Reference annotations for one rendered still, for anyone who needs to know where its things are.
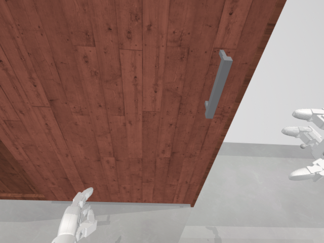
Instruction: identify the wardrobe door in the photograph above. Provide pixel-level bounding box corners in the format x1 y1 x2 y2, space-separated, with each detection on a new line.
0 139 42 194
0 0 277 204

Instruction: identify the robot left hand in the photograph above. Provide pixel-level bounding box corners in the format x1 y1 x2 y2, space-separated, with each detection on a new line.
57 187 97 241

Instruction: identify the robot right hand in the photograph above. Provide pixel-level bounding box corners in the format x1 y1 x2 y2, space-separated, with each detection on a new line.
281 108 324 182

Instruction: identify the handle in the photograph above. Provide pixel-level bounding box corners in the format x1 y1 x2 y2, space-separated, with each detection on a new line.
205 50 233 119

